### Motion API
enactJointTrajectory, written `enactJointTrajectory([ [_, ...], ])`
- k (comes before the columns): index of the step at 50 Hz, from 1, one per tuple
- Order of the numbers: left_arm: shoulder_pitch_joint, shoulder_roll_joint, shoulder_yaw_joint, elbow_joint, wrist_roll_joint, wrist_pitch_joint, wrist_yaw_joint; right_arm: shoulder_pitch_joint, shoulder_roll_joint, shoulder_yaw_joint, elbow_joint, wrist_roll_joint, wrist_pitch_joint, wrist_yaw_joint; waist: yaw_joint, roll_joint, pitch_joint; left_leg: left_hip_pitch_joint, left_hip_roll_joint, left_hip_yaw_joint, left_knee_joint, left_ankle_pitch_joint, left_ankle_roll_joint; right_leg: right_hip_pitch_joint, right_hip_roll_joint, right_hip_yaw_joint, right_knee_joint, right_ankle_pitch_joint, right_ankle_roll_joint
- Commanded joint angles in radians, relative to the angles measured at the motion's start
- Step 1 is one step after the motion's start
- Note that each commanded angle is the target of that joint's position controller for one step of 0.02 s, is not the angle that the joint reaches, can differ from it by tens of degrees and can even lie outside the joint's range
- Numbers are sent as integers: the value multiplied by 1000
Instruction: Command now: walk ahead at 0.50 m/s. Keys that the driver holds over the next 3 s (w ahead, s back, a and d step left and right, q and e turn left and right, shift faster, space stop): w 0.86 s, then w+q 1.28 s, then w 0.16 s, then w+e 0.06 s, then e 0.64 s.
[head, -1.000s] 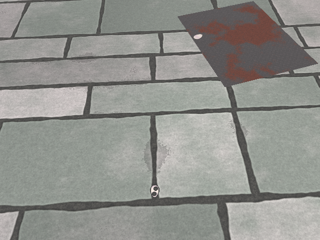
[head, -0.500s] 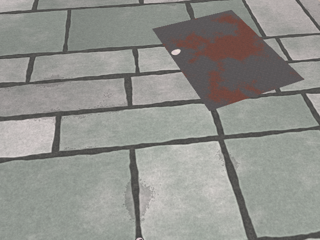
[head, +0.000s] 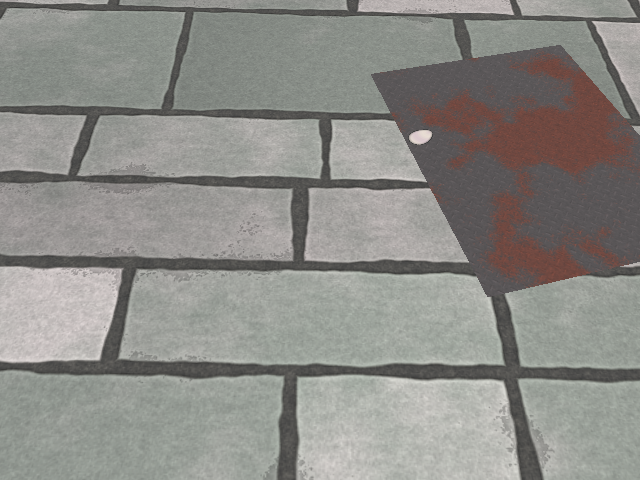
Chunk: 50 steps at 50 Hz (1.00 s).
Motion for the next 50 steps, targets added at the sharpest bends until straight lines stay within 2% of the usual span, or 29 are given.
enactJointTrajectory([
  [1,-20,156,27,-35,10,1,10,92,-97,-31,-16,-7,-14,-8,-99,-55,-22,218,-38,27,-75,-57,36,-75,-284,126,43,634,-114],
  [2,-14,144,23,-33,13,5,10,232,-118,-44,36,-14,-24,-13,-152,-18,-88,384,-63,34,-119,-78,55,-104,-235,82,228,682,-97],
  [3,0,110,10,-56,13,4,9,409,-189,-66,73,-29,-35,-23,-211,72,-197,598,100,-166,-162,-163,107,-244,-171,26,519,495,-69],
  [4,122,15,-6,-69,-14,4,5,476,-296,-91,85,-27,-30,-28,-163,304,-311,832,374,-667,-311,-269,242,-570,10,-15,883,-178,-32],
  [5,48,117,18,-65,14,10,11,405,-251,-84,79,17,-15,-26,-158,152,-244,766,335,-724,-376,-393,232,-679,-24,121,959,-202,-45],
  [6,-40,127,26,-89,11,9,8,301,-190,-69,58,19,-14,-28,-125,91,-103,646,302,-565,-378,-399,204,-723,-79,124,955,-106,-53],
  [7,-90,108,22,-100,7,5,4,241,-140,-56,51,14,-21,-25,-103,42,-48,531,258,-464,-408,-279,179,-682,-116,126,901,-22,-50],
  [9,-65,75,18,-82,27,24,-2,210,-94,-44,64,15,-36,-31,-44,62,-30,413,184,-309,-435,-69,132,-568,-153,120,812,34,-27],
  [10,-63,65,18,-75,30,35,-6,232,-87,-41,75,15,-45,-31,-37,57,-45,401,175,-277,-439,20,132,-534,-149,112,804,45,-17],
  [12,-94,55,18,-84,25,46,-10,274,-106,-45,95,20,-58,-32,-27,40,-51,411,164,-224,-455,102,139,-552,-151,99,766,80,1],
  [14,-177,56,18,-109,25,53,-12,311,-116,-46,109,21,-60,-32,-37,35,-27,430,153,-193,-487,90,139,-614,-165,85,705,150,17],
  [19,-361,42,9,-170,18,51,-19,395,-100,-38,137,21,-56,-36,-77,34,17,492,128,-133,-503,164,130,-684,-166,46,493,277,42],
  [25,-496,39,-4,-226,12,37,-15,480,-102,-37,178,8,-52,-44,-119,55,44,607,154,-102,-459,294,137,-650,-126,1,300,279,5],
  [27,-483,52,0,-234,12,29,-13,471,-112,-41,184,3,-50,-50,-100,59,44,646,174,-97,-413,404,128,-608,-111,-4,259,220,-26],
  [28,-441,61,5,-226,11,24,-9,451,-120,-43,183,2,-50,-52,-75,63,24,650,173,-83,-356,535,116,-537,-88,-14,235,184,-45],
  [29,-353,74,14,-199,12,18,-3,436,-130,-45,183,3,-49,-52,-37,65,-22,651,164,-68,-255,673,102,-427,-54,-27,210,158,-64],
  [30,-190,88,25,-144,17,8,5,416,-131,-45,180,7,-45,-49,35,36,-105,611,127,-31,-74,703,82,-234,-27,-42,142,201,-89],
  [31,-10,149,46,-96,38,-2,16,407,-109,-37,157,17,-47,-46,96,-17,-214,425,85,-4,175,472,62,32,-158,102,130,151,-133],
  [32,92,263,75,-88,54,1,20,505,-3,-16,129,55,-47,-33,65,-247,-352,60,-89,59,576,-158,8,323,-467,593,52,36,-264],
  [33,20,234,70,-91,16,16,10,477,-95,-43,143,30,-44,-36,50,-155,-339,-44,-112,-86,694,-415,30,266,-479,750,-50,13,-281],
  [34,-100,181,56,-110,1,19,7,391,-109,-52,118,23,-43,-35,2,-105,-175,-95,-47,-104,701,-329,39,121,-440,577,-58,-13,-249],
  [35,-164,111,37,-121,2,12,3,340,-91,-48,106,21,-49,-30,-17,-56,-91,-74,-11,-100,646,-253,38,-14,-395,464,-99,61,-220],
  [36,-186,77,27,-116,5,5,5,327,-71,-49,107,15,-43,-27,-47,-57,-48,-35,16,-96,588,-216,33,-96,-345,375,-123,132,-182],
  [37,-184,48,17,-101,3,-2,9,343,-54,-47,110,-1,-29,-22,-74,-75,-32,13,32,-92,543,-197,21,-158,-306,307,-141,200,-156],
  [38,-161,41,13,-88,4,-10,12,357,-37,-45,116,-6,-17,-15,-85,-82,-40,43,33,-83,525,-186,10,-178,-290,268,-147,253,-152],
  [40,-107,66,16,-65,2,-23,14,331,-30,-46,103,-9,-1,-9,-95,-74,-35,21,37,-62,492,-162,-9,-183,-277,223,-159,346,-162],
  [44,-40,89,16,-49,3,-25,17,153,-40,-44,38,-4,11,-2,-67,-68,13,-105,60,-31,333,-36,-46,-140,-263,166,-208,365,-165],
  [47,-3,83,12,-42,6,-28,20,52,-25,-32,2,10,7,2,-40,-72,28,-98,40,-19,172,50,-41,-107,-251,92,-219,409,-140],
  [50,46,81,10,-26,9,-31,28,-22,-21,-25,-27,12,5,3,-17,-76,40,-91,13,4,68,90,-15,-33,-273,37,-217,475,-129],
])
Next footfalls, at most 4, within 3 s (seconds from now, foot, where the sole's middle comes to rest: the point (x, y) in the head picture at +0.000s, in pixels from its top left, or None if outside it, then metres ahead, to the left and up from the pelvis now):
0.06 left None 0.19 0.10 -0.77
0.62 right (382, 462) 0.49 -0.08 -0.77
1.18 left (304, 332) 0.78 0.09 -0.77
1.72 right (339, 218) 1.13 0.03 -0.77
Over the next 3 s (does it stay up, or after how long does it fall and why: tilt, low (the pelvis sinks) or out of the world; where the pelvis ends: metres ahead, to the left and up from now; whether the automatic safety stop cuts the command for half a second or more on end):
stays up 1.33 0.37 0.00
